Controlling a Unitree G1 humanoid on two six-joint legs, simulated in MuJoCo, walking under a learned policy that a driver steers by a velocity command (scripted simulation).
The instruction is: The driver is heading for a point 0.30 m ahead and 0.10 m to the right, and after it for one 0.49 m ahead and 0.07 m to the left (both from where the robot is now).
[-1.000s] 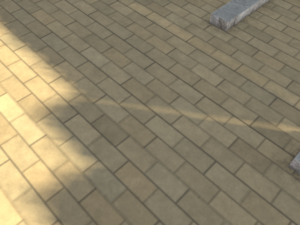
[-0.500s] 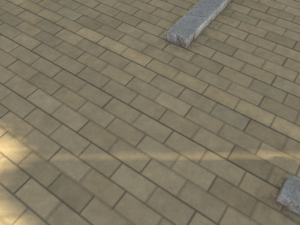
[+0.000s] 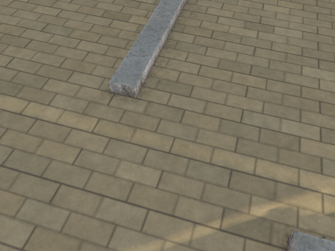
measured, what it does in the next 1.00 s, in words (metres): walks ahead: right foot, then left foot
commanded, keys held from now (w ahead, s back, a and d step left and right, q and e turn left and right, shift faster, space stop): w+e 0.26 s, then w+q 0.36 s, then no key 0.38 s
